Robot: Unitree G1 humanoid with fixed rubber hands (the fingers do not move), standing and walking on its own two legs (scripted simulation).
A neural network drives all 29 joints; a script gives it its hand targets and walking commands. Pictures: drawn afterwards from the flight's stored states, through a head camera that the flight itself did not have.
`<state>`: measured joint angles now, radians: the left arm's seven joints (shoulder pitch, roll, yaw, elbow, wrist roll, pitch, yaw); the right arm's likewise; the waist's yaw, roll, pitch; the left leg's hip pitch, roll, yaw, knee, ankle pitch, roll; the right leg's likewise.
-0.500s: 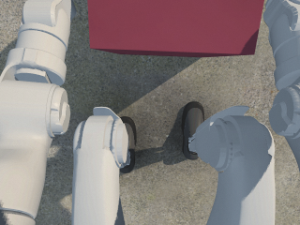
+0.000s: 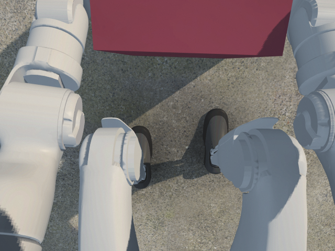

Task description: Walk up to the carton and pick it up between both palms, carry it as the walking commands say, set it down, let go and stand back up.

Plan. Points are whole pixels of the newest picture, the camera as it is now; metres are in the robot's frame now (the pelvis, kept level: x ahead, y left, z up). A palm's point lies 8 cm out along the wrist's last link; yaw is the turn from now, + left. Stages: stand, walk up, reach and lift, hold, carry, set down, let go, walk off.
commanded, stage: reach and lift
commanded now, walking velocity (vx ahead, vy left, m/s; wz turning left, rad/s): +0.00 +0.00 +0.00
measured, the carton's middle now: out of the picture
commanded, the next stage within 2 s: none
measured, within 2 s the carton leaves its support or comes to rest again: leaves its support in 0.74 s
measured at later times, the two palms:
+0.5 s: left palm out of the picture +0.58 +0.15 -0.16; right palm out of the picture +0.55 -0.21 -0.17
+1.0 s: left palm out of the picture +0.58 +0.15 -0.09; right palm out of the picture +0.55 -0.20 -0.10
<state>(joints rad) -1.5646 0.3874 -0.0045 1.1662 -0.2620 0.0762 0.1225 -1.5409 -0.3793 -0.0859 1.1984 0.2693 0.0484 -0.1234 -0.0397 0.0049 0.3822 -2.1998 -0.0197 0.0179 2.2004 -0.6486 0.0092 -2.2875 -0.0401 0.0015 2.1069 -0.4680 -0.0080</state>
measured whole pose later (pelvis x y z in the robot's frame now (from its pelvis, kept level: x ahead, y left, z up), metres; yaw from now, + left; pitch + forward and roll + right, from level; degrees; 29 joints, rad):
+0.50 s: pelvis +0.00 +0.00 -0.02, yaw +0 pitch +35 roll +0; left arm -1.52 0.35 0.20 1.02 -0.11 0.22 0.03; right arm -1.50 -0.36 -0.25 1.04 0.12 0.20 -0.03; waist -0.04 0.01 0.39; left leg -2.23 -0.03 0.02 2.27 -0.65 0.02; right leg -2.32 -0.04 0.01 2.17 -0.47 0.00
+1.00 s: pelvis +0.01 +0.00 +0.02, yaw +2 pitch +43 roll +0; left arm -1.39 0.27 0.27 0.92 -0.02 0.30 0.05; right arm -1.32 -0.26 -0.36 0.86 0.02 0.31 -0.06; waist -0.05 0.03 0.12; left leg -2.24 -0.06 -0.01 2.12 -0.64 -0.01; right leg -2.30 -0.02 0.01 2.04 -0.49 0.01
